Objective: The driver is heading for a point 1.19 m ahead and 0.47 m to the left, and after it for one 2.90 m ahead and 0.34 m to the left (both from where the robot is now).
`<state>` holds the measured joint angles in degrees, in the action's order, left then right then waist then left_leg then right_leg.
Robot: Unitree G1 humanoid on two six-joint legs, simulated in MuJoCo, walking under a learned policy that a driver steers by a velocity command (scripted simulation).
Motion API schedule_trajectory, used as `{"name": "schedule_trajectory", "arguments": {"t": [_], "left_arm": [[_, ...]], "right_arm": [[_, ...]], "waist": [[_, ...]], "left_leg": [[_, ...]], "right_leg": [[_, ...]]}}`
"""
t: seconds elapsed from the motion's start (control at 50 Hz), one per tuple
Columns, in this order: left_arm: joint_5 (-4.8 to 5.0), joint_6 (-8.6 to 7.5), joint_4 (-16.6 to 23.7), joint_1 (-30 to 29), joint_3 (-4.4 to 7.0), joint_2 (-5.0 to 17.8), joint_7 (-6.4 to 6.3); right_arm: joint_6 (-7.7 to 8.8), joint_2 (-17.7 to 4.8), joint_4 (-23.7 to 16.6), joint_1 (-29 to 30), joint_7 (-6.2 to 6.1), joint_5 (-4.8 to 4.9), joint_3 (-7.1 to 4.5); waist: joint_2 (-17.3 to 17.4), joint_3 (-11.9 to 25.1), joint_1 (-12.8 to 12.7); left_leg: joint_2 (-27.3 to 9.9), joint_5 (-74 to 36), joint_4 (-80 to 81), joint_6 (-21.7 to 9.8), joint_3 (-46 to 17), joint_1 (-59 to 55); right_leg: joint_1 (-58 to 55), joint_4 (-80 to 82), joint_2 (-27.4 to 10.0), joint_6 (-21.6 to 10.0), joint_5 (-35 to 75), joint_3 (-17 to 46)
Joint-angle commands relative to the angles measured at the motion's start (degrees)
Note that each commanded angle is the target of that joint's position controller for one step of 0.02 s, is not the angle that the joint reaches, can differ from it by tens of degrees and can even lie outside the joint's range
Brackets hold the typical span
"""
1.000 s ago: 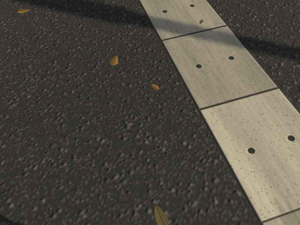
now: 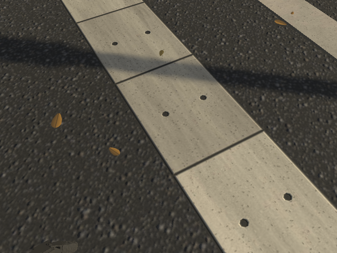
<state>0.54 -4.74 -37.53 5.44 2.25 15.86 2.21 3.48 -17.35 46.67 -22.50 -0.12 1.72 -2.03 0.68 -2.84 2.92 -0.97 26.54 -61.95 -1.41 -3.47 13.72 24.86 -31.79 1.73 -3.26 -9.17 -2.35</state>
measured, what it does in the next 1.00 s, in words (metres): walks ahead, turning left: left foot, then right foot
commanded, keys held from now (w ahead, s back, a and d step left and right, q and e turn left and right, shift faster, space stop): w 0.12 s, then w+q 0.88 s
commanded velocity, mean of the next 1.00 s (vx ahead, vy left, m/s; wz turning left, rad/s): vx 0.50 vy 0.00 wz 0.38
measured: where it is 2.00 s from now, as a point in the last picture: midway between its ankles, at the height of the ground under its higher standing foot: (78, 138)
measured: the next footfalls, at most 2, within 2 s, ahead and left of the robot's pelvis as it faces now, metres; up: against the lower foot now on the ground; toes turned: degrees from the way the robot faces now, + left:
left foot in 0.46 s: +0.43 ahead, +0.15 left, +0.00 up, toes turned +9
right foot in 0.94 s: +0.74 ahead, +0.03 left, +0.00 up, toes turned +28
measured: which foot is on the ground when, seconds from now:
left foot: up 0.00-0.44, down 0.46-0.96, up 0.98-1.00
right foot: down 0.00-0.48, up 0.50-0.92, down 0.94-1.00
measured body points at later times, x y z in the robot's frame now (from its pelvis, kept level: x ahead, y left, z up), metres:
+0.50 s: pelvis +0.29 +0.05 -0.01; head +0.33 +0.06 +0.44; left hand +0.28 +0.34 -0.14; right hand +0.53 -0.16 -0.09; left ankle +0.39 +0.14 -0.73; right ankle +0.10 -0.10 -0.68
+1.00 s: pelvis +0.58 +0.08 +0.00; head +0.60 +0.09 +0.45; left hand +0.67 +0.40 -0.07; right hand +0.75 -0.17 -0.11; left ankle +0.40 +0.14 -0.68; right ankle +0.71 +0.01 -0.73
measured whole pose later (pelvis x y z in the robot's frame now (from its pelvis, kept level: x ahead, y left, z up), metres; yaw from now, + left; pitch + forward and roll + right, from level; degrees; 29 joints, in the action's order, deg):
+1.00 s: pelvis +0.58 +0.08 +0.00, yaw +26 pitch +2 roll -1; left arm -0.3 -6.9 -38.8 4.1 2.3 15.9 1.1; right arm 1.3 -18.0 41.1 -21.7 -1.0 1.7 -3.7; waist 1.6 -0.3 3.5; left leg 5.1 29.1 -52.2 -2.2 -11.6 13.0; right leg 25.0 -31.1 2.4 -1.0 -8.4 1.0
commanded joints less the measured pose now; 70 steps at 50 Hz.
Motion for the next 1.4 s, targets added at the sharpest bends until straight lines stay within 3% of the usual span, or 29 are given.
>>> {"name": "schedule_trajectory", "arguments": {"t": [0.02, 0.04, 0.1, 0.24, 0.36, 0.42, 0.44, 0.46, 0.48, 0.5, 0.52, 0.54, 0.56, 0.58, 0.66, 0.76, 0.86, 0.92, 0.94, 0.96, 0.98, 1.0, 1.02, 1.06, 1.1, 1.18, 1.3, 1.36, 1.4], "left_arm": [[-0.57, -0.12, 0.0, 8.9, 2.29, 7.1, -0.35], [-1.22, -0.40, 0.0, 7.6, 2.06, 6.3, -0.36], [-0.37, -1.57, -1.6, 7.0, 2.23, 6.3, -0.37], [-0.68, -1.65, -5.2, 10.7, 2.72, 9.1, -1.47], [0.06, 0.28, -8.5, 14.8, 3.19, 10.4, -1.96], [0.07, 1.66, -8.0, 13.2, 3.79, 12.5, -2.87], [0.00, 2.29, -7.5, 12.2, 3.77, 12.7, -3.35], [-0.54, 2.30, -6.6, 12.6, 3.20, 11.6, -3.97], [-2.07, 0.86, -3.7, 19.0, 0.69, 4.4, -3.17], [-1.64, -1.39, -3.9, 16.5, 0.50, 6.3, -2.10], [0.97, -2.65, -2.2, 10.5, 1.63, 10.0, -1.28], [1.25, -3.37, -1.0, 7.4, 1.18, 9.3, -1.25], [0.08, -3.48, -1.0, 6.2, 1.24, 8.8, -1.67], [-0.75, -2.97, -1.0, 6.7, 1.66, 9.2, -1.96], [-1.69, -0.75, -0.9, 7.7, 1.30, 6.8, -2.44], [-1.23, -1.12, 1.7, -3.8, 0.26, 4.3, -2.03], [-0.20, -2.26, 3.0, -7.6, 1.36, 7.1, -0.92], [-0.15, -3.02, 1.2, 0.0, 2.88, 9.1, -1.15], [-1.05, -3.31, 0.4, 6.8, 3.75, 11.2, -1.59], [-2.05, -2.99, -0.3, 14.2, 4.90, 15.8, -2.05], [-0.74, -2.17, -2.2, 16.9, 5.09, 15.2, -1.43], [-0.17, -1.88, -1.1, 14.0, 3.80, 10.0, -1.51], [-0.42, -1.37, -0.7, 11.4, 3.16, 7.9, -1.77], [-1.07, -1.06, -1.3, 7.8, 2.26, 5.6, -1.95], [-1.02, -1.43, -2.2, 7.1, 2.25, 5.3, -2.04], [-0.86, -1.86, -4.3, 7.9, 3.22, 8.0, -2.08], [-0.16, -0.75, -6.8, 10.1, 3.61, 10.5, -2.42], [0.74, 0.21, -8.1, 11.8, 4.13, 12.1, -2.39], [1.24, 0.92, -8.2, 11.6, 4.69, 13.9, -2.70]], "right_arm": [[2.41, -7.2, -6.8, 5.5, 0.03, -0.57, -1.73], [1.97, -6.5, -6.5, 4.0, 0.23, -0.68, -1.75], [0.39, -4.2, -6.0, 3.1, 0.10, -0.96, -1.33], [0.85, -2.2, -9.3, 16.1, 1.17, -0.68, -0.36], [1.04, -2.4, -13.8, 23.3, 3.38, -0.37, -0.39], [0.61, -5.0, -14.3, 18.2, 3.85, -0.82, -1.79], [0.39, -7.2, -12.7, 10.7, 3.54, -0.81, -3.19], [0.00, -10.8, -10.8, 1.2, 2.72, -0.56, -4.96], [-0.03, -17.7, -10.7, -2.1, 2.15, -0.62, -6.45], [0.17, -13.6, -11.5, -3.8, 2.16, -0.32, -5.30], [0.31, -10.6, -11.2, -2.1, 2.05, -1.01, -4.30], [0.41, -9.6, -11.6, 1.4, 1.87, -1.00, -4.08], [0.32, -8.4, -12.2, 4.9, 1.78, -1.00, -3.70], [0.35, -7.2, -13.0, 7.1, 1.65, -1.56, -3.22], [0.64, -7.8, -12.8, 8.0, 0.68, -1.29, -3.46], [-0.21, -9.3, -10.6, 4.1, -0.67, -0.64, -3.97], [-1.09, -9.0, -8.9, 1.2, -1.04, -0.12, -4.09], [-1.63, -7.6, -9.2, 2.9, -1.05, -0.46, -3.83], [-1.46, -4.7, -9.9, 3.1, -0.79, -0.86, -2.73], [-1.10, -1.0, -11.1, -2.3, -0.76, -0.65, -1.55], [-0.68, -2.8, -12.0, -5.6, -0.85, 0.37, -1.37], [-0.91, -8.1, -10.9, -1.8, -0.91, 0.69, -2.68], [-1.27, -9.3, -11.7, 3.3, -0.88, 0.07, -3.14], [-1.56, -7.6, -12.8, 6.7, -0.51, -0.68, -3.38], [-2.10, -5.0, -12.9, 5.9, 0.02, -0.05, -3.00], [-2.46, -2.9, -14.7, 9.4, 0.29, -0.50, -2.30], [-1.39, -1.3, -16.9, 19.0, 2.38, -0.37, -1.44], [-1.47, -2.0, -18.6, 21.9, 3.33, -0.17, -1.71], [-1.79, -3.9, -18.9, 20.0, 3.50, -0.57, -2.69]], "waist": [[-3.0, 5.7, -5.2], [-4.8, 5.5, -3.2], [-4.8, 3.6, -1.2], [-2.8, -1.0, -5.8], [-2.2, -2.6, -7.9], [-5.0, 2.8, -4.0], [-4.7, 7.3, 0.4], [-2.1, 12.7, 4.7], [12.1, 20.2, 0.9], [10.3, 27.6, 2.9], [6.8, 19.9, 4.0], [2.3, 13.3, 2.5], [-1.3, 8.6, 0.1], [-0.3, 6.8, -2.0], [2.0, 4.9, -4.2], [3.6, 3.0, 0.1], [5.1, 2.9, 0.8], [6.8, 5.0, -3.8], [4.3, 11.2, -7.0], [-7.4, 19.9, -6.9], [-19.6, 21.9, -6.0], [-11.3, 13.8, -7.3], [-7.1, 8.1, -7.6], [-5.9, 2.4, -5.5], [-7.8, 1.7, -4.2], [-5.3, 0.9, -4.3], [-3.8, -1.0, -7.6], [-4.0, -2.1, -7.6], [-5.6, 0.3, -5.2]], "left_leg": [[-5.6, -8.3, -7.1, -0.3, -1.2, 26.2], [-7.0, -10.5, -6.0, 0.0, -1.7, 22.9], [-7.8, -12.6, -1.9, 1.7, -0.7, 21.1], [-5.8, -33.1, 20.6, 1.9, 1.6, 22.8], [-3.4, -28.3, 28.5, -1.4, 2.4, 27.4], [1.5, -19.1, 28.5, -4.3, 7.5, 17.9], [4.0, -19.7, 30.2, -5.9, 9.0, 7.8], [1.9, -22.2, 30.8, -8.5, 3.4, -8.9], [-13.4, -16.4, 32.0, -19.0, -26.1, -33.0], [-18.5, -10.1, 42.0, -22.9, -45.8, -39.7], [-16.6, -9.9, 43.6, -19.1, -37.3, -34.9], [-14.3, -14.0, 44.1, -17.2, -29.8, -26.2], [-12.0, -20.3, 44.8, -15.9, -24.0, -17.5], [-10.3, -25.8, 46.2, -15.3, -20.5, -11.3], [-7.1, -33.7, 49.1, -15.9, -14.3, -1.0], [-3.1, -26.2, 47.9, -11.5, -10.7, 2.3], [-6.1, -20.5, 42.4, -10.0, -18.7, -4.4], [-5.0, -23.9, 35.0, -7.8, -20.7, -5.1], [-2.0, -22.5, 24.0, -5.9, -17.6, -1.2], [5.6, -6.7, 5.1, -1.6, -9.6, 14.9], [5.3, 8.6, -7.3, -0.1, -6.7, 28.3], [1.8, 3.8, -12.1, 0.6, -7.8, 32.1], [-0.1, -1.0, -12.5, 0.9, -5.5, 32.0], [-3.3, -6.7, -8.1, 1.1, -4.6, 28.8], [-4.7, -8.7, -6.0, 1.3, -3.0, 25.8], [-5.7, -14.7, 1.6, 2.5, -2.2, 28.7], [-4.4, -27.9, 20.0, 1.1, 2.9, 24.8], [-3.3, -24.2, 24.6, -1.0, 4.8, 24.0], [0.0, -18.3, 25.8, -3.3, 7.8, 18.3]], "right_leg": [[-24.7, 17.8, -16.3, -10.3, -0.6, 24.0], [-21.0, 19.4, -15.0, -10.3, 2.5, 21.4], [-15.1, 23.4, -13.9, -11.6, 6.9, 15.9], [-16.4, 26.1, -11.9, -8.2, 11.2, 3.3], [-30.2, 21.7, -16.5, -6.3, 16.7, -0.1], [-33.3, 9.8, -16.1, -4.0, 43.8, -2.9], [-31.1, -0.7, -14.6, -2.5, 50.1, -5.0], [-20.4, -15.4, -12.6, -0.4, 42.3, -6.0], [6.0, -38.3, -2.7, 3.6, 1.0, -5.0], [15.9, -47.0, 2.2, 3.9, -23.7, 6.8], [21.0, -48.2, -1.5, 2.9, -19.6, 9.5], [20.8, -44.3, -4.0, 2.3, -14.7, 8.4], [18.5, -38.9, -6.0, 2.6, -11.8, 7.6], [14.4, -35.4, -7.4, 3.1, -9.6, 7.7], [10.0, -27.1, -7.2, 6.8, -5.0, 6.0], [5.4, -5.3, -3.4, 7.9, 12.8, 5.3], [2.4, 3.3, -1.7, 6.0, 10.9, 7.9], [-8.2, 7.3, -1.7, 2.6, 6.1, 6.5], [-20.7, 6.3, -7.2, -0.5, 4.9, 10.8], [-41.4, 7.0, -20.1, -7.6, -1.4, 29.2], [-46.3, 12.7, -27.0, -12.4, -16.1, 49.0], [-39.9, 14.7, -24.8, -10.2, -23.0, 43.9], [-33.0, 15.1, -22.2, -7.8, -18.3, 34.5], [-22.7, 17.8, -17.6, -6.3, -6.0, 23.0], [-18.7, 20.4, -15.7, -6.3, -0.6, 16.4], [-19.4, 22.8, -16.6, -8.1, 9.2, 8.6], [-22.8, 22.7, -15.5, -5.6, 13.9, -1.9], [-27.7, 20.6, -17.3, -4.4, 19.6, -4.2], [-30.1, 13.9, -17.6, -3.3, 37.6, -6.5]]}}
Over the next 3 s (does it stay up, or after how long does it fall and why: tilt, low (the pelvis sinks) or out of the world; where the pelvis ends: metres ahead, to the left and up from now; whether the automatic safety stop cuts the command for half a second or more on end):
stays up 1.13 0.52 0.01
